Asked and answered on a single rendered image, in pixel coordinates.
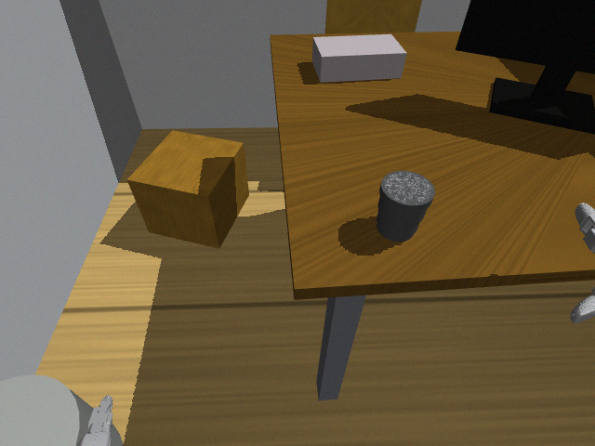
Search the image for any left robot hand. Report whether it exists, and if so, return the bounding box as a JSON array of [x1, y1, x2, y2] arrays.
[[78, 395, 113, 446]]

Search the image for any table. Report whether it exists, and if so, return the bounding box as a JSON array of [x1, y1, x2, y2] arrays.
[[270, 32, 595, 400]]

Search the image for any right robot hand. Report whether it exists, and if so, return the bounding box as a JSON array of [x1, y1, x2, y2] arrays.
[[570, 203, 595, 323]]

